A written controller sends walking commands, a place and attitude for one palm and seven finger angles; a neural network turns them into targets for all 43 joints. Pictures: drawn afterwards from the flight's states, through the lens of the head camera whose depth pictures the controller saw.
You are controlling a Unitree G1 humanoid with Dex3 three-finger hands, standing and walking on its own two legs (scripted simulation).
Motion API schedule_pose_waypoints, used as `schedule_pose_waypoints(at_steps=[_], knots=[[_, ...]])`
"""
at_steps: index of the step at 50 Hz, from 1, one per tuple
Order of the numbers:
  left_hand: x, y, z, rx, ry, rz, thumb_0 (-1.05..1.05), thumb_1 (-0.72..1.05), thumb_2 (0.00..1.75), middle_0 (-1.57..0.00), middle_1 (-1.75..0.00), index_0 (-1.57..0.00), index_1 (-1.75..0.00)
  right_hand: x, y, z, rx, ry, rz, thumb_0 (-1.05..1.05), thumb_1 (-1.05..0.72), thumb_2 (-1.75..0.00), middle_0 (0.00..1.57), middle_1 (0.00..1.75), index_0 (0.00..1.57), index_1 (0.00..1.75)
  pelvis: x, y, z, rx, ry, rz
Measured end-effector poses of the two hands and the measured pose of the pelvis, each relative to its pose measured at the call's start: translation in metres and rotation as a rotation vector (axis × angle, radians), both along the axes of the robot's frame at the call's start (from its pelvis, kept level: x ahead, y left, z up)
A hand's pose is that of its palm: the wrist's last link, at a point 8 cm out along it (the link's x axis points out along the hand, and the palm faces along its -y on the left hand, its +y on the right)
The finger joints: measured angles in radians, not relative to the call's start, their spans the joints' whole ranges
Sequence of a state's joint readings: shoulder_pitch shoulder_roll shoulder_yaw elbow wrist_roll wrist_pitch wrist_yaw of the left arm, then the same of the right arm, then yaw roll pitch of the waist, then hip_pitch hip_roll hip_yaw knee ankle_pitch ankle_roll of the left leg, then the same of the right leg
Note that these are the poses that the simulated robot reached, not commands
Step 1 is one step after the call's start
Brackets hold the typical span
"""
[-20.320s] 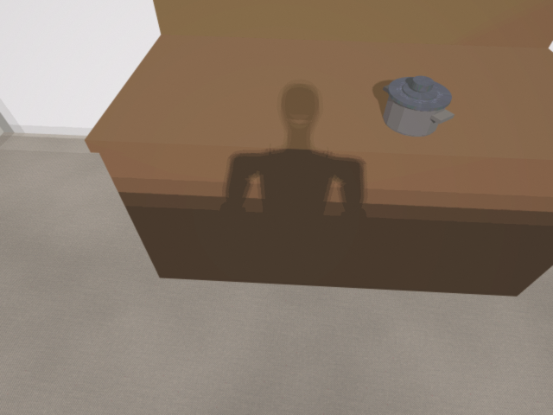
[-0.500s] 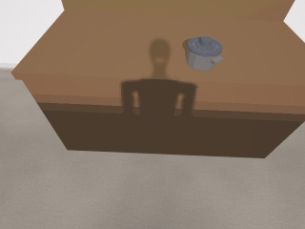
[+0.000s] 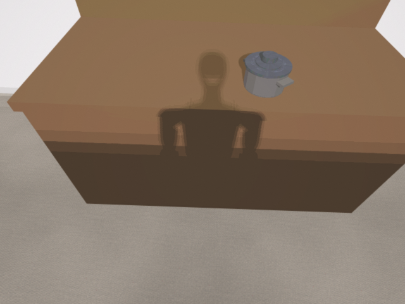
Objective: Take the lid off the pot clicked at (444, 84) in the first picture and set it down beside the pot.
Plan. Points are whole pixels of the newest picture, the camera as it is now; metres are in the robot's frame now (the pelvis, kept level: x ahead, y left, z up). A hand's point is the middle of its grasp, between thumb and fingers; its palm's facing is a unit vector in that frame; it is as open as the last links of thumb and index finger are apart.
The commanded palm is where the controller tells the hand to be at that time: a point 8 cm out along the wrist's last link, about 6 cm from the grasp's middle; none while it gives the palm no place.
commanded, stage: look again from close up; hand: left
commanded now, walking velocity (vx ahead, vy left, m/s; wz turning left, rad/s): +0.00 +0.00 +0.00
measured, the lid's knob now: (270, 57) +0.83 -0.17 +0.07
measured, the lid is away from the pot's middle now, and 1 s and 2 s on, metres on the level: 0.00 0.00 0.00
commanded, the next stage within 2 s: shuffle to correct the standing spot in 0.30 s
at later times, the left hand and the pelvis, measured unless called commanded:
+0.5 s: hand out of the picture -0.02 +0.16 -0.18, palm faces +0.05 -0.99 -0.16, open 7.4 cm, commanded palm none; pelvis +0.01 +0.00 +0.00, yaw +0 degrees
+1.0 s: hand (155, 285) +0.19 +0.12 -0.17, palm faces +0.01 -0.98 -0.18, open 7.4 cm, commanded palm none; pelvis +0.10 -0.07 -0.01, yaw +0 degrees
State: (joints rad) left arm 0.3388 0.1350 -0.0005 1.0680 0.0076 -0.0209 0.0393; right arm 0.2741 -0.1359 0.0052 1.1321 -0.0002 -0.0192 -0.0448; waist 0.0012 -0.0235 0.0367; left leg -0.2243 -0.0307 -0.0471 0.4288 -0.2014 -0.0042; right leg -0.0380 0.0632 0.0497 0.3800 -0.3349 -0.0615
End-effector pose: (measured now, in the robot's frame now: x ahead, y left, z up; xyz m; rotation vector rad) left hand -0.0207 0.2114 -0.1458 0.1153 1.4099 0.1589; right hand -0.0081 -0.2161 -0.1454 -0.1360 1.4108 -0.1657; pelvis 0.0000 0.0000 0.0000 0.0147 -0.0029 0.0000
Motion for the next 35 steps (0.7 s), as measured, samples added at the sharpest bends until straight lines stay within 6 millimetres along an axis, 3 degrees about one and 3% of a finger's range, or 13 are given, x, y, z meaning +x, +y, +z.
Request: schedule_pose_waypoints(at_steps=[25, 35], knots=[[-0.001, -0.005, -0.005, -0.013, 0.022, 0.012, 0.0, 0.91, 0.89, -0.2, -0.3, -0.2, -0.29, 0.01, -0.004, -0.001, -0.009, -0.01, -0.005, 0.01, -0.92, -0.9, 0.2, 0.3, 0.2, 0.3, 0.011, -0.003, -0.003, 0.001, -0.002, -0.003], [0.004, -0.005, -0.02, -0.032, 0.087, 0.031, 0.0, 0.91, 0.89, -0.2, -0.3, -0.2, -0.29, 0.02, -0.009, -0.011, -0.023, 0.022, -0.038, 0.01, -0.91, -0.9, 0.2, 0.3, 0.2, 0.3, 0.041, -0.008, -0.018, -0.01, 0.02, -0.009]])
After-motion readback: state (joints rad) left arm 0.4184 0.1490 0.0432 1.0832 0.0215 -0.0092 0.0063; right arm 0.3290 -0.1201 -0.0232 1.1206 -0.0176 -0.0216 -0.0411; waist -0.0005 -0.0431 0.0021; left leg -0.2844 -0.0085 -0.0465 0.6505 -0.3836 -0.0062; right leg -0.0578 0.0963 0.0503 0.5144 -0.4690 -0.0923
